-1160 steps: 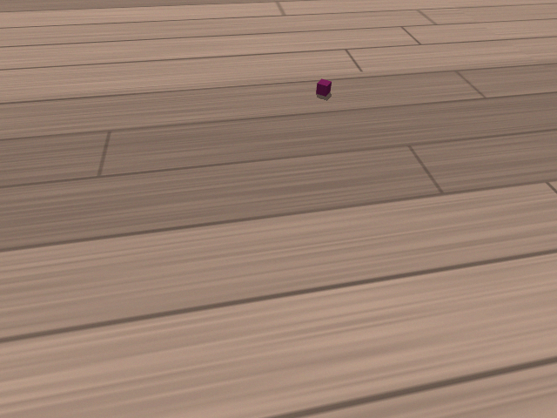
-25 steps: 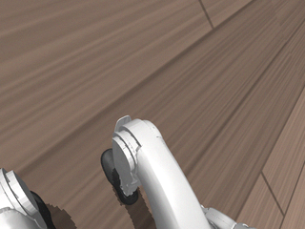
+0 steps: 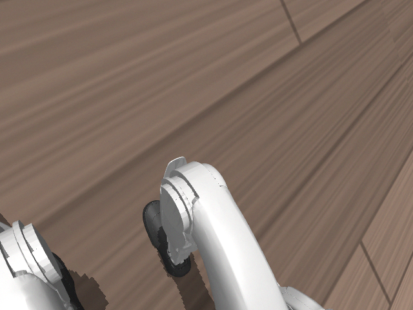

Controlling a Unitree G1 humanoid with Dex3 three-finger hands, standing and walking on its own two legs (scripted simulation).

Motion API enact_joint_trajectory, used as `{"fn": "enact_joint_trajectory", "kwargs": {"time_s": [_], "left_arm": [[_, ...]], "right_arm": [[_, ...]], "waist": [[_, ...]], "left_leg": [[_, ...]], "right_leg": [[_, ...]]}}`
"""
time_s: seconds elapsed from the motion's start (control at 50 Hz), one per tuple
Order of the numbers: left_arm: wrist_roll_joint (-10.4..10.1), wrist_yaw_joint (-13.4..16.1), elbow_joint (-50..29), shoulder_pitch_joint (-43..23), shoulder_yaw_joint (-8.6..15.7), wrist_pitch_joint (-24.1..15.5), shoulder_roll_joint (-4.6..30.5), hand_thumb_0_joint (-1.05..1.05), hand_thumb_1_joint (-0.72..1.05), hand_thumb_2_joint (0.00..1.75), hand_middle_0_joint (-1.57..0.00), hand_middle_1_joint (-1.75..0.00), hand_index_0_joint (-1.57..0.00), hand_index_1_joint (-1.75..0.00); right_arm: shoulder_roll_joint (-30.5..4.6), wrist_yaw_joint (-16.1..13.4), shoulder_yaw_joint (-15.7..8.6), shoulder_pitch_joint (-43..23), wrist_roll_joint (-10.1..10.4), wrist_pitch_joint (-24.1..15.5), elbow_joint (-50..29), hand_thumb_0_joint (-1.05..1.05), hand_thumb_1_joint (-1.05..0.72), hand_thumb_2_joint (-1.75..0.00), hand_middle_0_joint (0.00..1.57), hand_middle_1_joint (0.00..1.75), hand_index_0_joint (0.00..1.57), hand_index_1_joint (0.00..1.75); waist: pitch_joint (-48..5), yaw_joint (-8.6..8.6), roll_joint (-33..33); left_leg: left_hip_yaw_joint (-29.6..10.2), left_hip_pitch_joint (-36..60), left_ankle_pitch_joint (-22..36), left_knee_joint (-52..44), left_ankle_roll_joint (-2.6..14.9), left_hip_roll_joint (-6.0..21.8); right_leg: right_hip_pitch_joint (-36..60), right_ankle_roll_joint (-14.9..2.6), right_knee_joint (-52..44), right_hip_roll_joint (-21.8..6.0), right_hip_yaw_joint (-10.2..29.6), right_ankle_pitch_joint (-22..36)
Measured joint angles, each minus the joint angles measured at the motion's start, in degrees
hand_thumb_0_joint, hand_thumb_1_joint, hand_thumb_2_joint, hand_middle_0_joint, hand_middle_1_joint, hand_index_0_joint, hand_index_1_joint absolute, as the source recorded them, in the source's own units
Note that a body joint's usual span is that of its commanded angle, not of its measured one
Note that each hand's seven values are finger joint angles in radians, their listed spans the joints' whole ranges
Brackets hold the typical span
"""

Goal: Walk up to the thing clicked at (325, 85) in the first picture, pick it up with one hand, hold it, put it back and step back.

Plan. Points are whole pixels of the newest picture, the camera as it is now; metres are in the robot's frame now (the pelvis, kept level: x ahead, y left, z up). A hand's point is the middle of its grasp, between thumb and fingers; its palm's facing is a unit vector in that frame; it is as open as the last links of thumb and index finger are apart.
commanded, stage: settle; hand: left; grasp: from above
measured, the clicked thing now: out of the picture +0.42 +0.38 -0.29
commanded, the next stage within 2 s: lift in 0.40 s
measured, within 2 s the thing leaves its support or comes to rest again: neither
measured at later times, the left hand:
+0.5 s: hand out of the picture +0.41 +0.39 -0.17, palm faces +0.02 -0.46 -0.89, open 10.5 cm
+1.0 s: hand out of the picture +0.38 +0.38 -0.06, palm faces +0.07 -0.47 -0.88, open 10.5 cm
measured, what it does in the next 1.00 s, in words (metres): rises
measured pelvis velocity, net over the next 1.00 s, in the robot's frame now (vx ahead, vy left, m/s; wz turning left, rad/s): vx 0.00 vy -0.01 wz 0.16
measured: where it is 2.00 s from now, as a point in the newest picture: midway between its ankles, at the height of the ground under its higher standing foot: (124, 278)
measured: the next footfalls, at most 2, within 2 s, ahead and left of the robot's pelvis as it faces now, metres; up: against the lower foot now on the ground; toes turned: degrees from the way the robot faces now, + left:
none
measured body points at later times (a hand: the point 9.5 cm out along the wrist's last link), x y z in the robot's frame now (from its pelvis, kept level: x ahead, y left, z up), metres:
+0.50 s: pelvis +0.00 +0.00 +0.01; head +0.26 +0.10 +0.36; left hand +0.41 +0.41 -0.12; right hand +0.04 -0.26 -0.07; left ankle +0.06 +0.14 -0.30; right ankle +0.11 -0.11 -0.30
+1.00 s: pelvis +0.00 -0.01 +0.05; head +0.21 +0.05 +0.44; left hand +0.37 +0.40 -0.01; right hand +0.09 -0.28 -0.07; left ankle +0.06 +0.14 -0.30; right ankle +0.11 -0.11 -0.30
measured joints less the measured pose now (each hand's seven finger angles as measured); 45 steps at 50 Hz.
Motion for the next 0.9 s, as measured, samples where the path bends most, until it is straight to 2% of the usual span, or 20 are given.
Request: {"fn": "enact_joint_trajectory", "kwargs": {"time_s": [0.12, 0.26, 0.32, 0.42, 0.5, 0.58, 0.66, 0.78, 0.9], "left_arm": [[1.21, -1.74, -3.32, -0.15, 0.18, 2.31, -2.05, -0.02, -0.07, 0.57, -0.61, -0.64, -0.64, -0.60], [2.61, -5.20, -5.09, 1.56, -2.87, 4.04, -5.84, -0.02, -0.06, 0.56, -0.61, -0.64, -0.64, -0.59], [2.99, -6.25, -4.54, 1.98, -3.45, 4.31, -7.39, -0.02, -0.06, 0.55, -0.61, -0.64, -0.64, -0.58], [3.81, -7.17, -3.32, 1.81, -3.50, 4.94, -9.07, -0.02, -0.06, 0.55, -0.61, -0.64, -0.64, -0.58], [4.60, -6.64, -2.45, 1.58, -2.55, 5.01, -9.85, -0.02, -0.06, 0.55, -0.61, -0.63, -0.64, -0.58], [4.30, -6.29, -2.31, 1.07, -1.51, 5.22, -10.67, -0.02, -0.07, 0.56, -0.61, -0.63, -0.64, -0.59], [3.89, -7.31, -3.20, 0.60, -0.47, 5.83, -11.81, -0.02, -0.07, 0.57, -0.62, -0.63, -0.64, -0.59], [3.91, -8.70, -5.44, 1.66, 0.00, 7.28, -14.85, -0.02, -0.07, 0.56, -0.62, -0.63, -0.65, -0.59], [2.68, -9.92, -9.39, 5.24, -0.84, 8.65, -19.55, -0.02, -0.07, 0.56, -0.62, -0.62, -0.65, -0.59]], "right_arm": [[0.83, -0.14, -2.99, 1.15, 0.74, 0.47, 1.12, 0.00, -0.91, -0.89, 0.19, 0.30, 0.20, 0.30], [1.42, -0.95, -6.39, 2.78, 1.97, 0.73, 3.56, 0.00, -0.90, -0.89, 0.19, 0.30, 0.20, 0.30], [1.78, -1.51, -7.43, 3.18, 2.25, 0.68, 4.74, 0.00, -0.90, -0.89, 0.19, 0.30, 0.20, 0.30], [2.74, -2.43, -8.78, 3.06, 2.10, 0.61, 6.72, 0.00, -0.90, -0.89, 0.19, 0.30, 0.20, 0.30], [3.21, -2.95, -9.98, 2.83, 1.70, 0.47, 7.76, 0.00, -0.90, -0.89, 0.19, 0.30, 0.20, 0.30], [3.05, -3.25, -11.02, 2.67, 1.44, 0.30, 8.61, 0.00, -0.90, -0.89, 0.19, 0.30, 0.20, 0.30], [2.65, -3.21, -12.11, 2.76, 1.62, 0.62, 9.74, 0.00, -0.91, -0.89, 0.19, 0.30, 0.20, 0.30], [2.44, -3.42, -15.09, 3.24, 2.57, 2.06, 10.39, 0.00, -0.91, -0.89, 0.19, 0.30, 0.20, 0.30], [3.10, -4.53, -18.45, 2.73, 4.04, 3.66, 11.22, 0.00, -0.91, -0.90, 0.19, 0.30, 0.20, 0.30]], "waist": [[-2.63, 1.15, 1.71], [-6.92, 2.95, 4.37], [-8.27, 3.62, 5.13], [-9.41, 4.03, 5.71], [-9.76, 4.07, 6.20], [-10.14, 4.18, 6.77], [-10.91, 4.85, 7.55], [-13.25, 6.62, 8.99], [-16.98, 8.98, 10.31]], "left_leg": [[1.00, -0.63, 0.32, -1.16, 0.19, -0.10], [2.75, -1.03, 0.32, -2.26, 0.58, 0.08], [3.57, -0.91, 0.39, -2.57, 0.72, 0.16], [4.67, -0.43, 0.82, -3.15, 0.72, 0.10], [5.30, 0.09, 1.07, -3.82, 0.59, 0.07], [5.99, 0.51, 1.30, -4.72, 0.46, 0.05], [6.51, 0.63, 1.49, -5.53, 0.38, 0.08], [7.67, 1.08, 1.52, -6.77, 0.45, 0.36], [9.50, 3.12, 1.77, -9.74, 0.56, 0.54]], "right_leg": [[-0.66, -0.06, -0.61, -0.37, 0.68, -0.15], [-1.55, -0.07, -0.73, -0.66, 2.01, -0.56], [-1.74, -0.09, -0.54, -0.79, 2.66, -0.67], [-1.75, -0.30, -0.24, -1.09, 3.54, -0.62], [-1.58, -0.55, -0.34, -1.29, 4.02, -0.60], [-1.54, -0.78, -0.63, -1.49, 4.54, -0.60], [-1.76, -0.95, -0.97, -1.61, 4.93, -0.55], [-1.93, -1.04, -1.52, -1.60, 5.88, -0.59], [-0.68, -1.22, -3.39, -1.80, 7.32, -0.67]]}}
